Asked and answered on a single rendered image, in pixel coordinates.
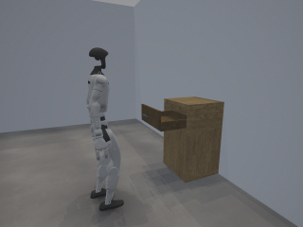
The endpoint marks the robot left forearm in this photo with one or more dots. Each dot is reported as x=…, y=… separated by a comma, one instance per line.
x=89, y=111

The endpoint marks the robot right foot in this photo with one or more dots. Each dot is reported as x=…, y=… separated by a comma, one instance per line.
x=114, y=204

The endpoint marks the drawer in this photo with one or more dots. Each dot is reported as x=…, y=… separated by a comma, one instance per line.
x=164, y=120

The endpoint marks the robot left upper arm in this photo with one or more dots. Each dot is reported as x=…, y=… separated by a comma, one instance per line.
x=87, y=97

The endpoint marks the left robot hand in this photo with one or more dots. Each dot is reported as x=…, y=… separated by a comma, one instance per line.
x=92, y=132

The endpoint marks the robot right forearm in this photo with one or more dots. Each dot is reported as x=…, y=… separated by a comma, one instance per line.
x=95, y=116

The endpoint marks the right robot hand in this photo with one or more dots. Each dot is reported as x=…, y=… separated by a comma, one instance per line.
x=99, y=145

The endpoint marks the humanoid robot torso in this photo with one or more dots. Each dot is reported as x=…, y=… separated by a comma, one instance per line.
x=103, y=100

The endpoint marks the cabinet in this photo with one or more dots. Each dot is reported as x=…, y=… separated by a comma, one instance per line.
x=193, y=153

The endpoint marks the robot right upper arm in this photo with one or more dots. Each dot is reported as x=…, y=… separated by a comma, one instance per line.
x=99, y=84

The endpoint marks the handle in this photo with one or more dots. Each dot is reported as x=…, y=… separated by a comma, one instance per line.
x=146, y=116

